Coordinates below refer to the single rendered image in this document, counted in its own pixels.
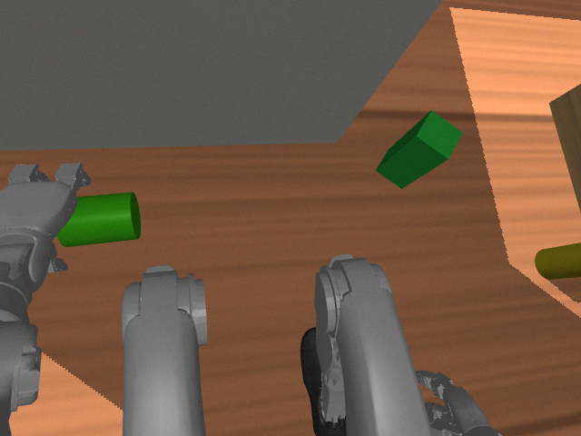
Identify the right robot foot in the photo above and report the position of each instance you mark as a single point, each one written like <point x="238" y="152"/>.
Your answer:
<point x="311" y="373"/>

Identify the left robot hand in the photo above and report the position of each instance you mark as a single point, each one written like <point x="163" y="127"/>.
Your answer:
<point x="32" y="201"/>

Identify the left robot arm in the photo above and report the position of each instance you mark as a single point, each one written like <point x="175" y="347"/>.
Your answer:
<point x="25" y="256"/>

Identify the right robot hand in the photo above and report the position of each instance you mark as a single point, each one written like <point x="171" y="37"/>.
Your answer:
<point x="460" y="413"/>

